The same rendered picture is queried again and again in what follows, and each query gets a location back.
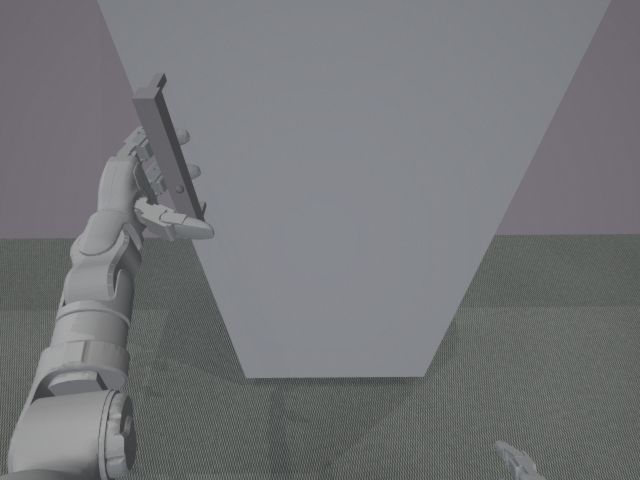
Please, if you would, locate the handle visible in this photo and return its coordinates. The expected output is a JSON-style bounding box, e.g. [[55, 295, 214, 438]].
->
[[131, 73, 207, 222]]

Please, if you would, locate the fridge door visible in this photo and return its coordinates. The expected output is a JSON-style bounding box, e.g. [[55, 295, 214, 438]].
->
[[97, 0, 611, 378]]

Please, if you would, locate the right robot hand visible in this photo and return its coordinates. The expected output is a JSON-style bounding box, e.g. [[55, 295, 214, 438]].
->
[[494, 440, 547, 480]]

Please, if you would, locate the left robot forearm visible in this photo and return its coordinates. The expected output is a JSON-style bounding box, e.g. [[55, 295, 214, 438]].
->
[[7, 210, 144, 473]]

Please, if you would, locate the left robot hand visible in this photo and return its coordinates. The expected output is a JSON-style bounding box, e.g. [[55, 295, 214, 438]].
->
[[97, 126, 214, 241]]

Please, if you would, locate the robot left upper arm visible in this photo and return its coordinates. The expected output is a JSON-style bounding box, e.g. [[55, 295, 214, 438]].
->
[[0, 389, 137, 480]]

